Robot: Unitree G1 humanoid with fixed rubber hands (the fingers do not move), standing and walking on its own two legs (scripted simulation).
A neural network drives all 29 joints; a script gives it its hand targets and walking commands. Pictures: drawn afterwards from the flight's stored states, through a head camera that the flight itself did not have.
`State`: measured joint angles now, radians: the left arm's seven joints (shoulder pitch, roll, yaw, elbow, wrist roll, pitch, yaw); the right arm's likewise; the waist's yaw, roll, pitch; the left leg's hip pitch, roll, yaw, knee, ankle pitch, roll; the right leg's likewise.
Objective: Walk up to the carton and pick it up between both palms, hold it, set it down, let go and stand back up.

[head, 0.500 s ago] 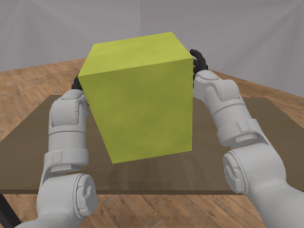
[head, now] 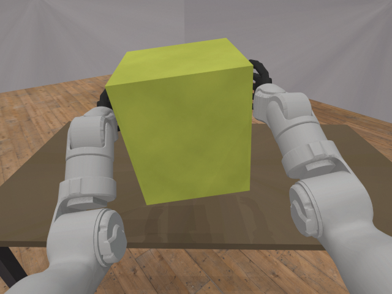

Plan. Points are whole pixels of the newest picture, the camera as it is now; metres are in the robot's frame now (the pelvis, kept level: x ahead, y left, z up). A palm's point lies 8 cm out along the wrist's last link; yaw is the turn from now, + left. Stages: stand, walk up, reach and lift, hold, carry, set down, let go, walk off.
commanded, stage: hold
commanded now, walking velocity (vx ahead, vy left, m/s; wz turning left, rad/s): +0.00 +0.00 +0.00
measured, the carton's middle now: (187, 119) +0.39 +0.00 +0.26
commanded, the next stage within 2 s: none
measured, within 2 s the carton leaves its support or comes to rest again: neither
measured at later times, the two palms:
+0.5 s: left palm (108, 121) +0.38 +0.15 +0.27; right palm (260, 97) +0.38 -0.15 +0.31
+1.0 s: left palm (106, 117) +0.37 +0.15 +0.28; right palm (262, 94) +0.37 -0.15 +0.32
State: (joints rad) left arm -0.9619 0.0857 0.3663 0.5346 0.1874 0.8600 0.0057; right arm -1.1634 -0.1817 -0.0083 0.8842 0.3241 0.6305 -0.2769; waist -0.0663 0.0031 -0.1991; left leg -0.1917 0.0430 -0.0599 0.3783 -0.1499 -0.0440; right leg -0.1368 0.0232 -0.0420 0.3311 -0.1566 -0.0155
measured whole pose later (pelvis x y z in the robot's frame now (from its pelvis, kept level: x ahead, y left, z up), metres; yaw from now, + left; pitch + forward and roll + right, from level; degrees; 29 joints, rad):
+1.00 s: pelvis +0.01 +0.00 +0.00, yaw +0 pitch -3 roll -1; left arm -0.92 0.07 0.37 0.45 0.19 0.90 0.00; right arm -1.14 -0.18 0.00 0.81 0.36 0.69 -0.31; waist -0.07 0.02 -0.20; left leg -0.17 0.04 -0.08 0.40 -0.17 -0.05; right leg -0.11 0.04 -0.03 0.33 -0.17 -0.02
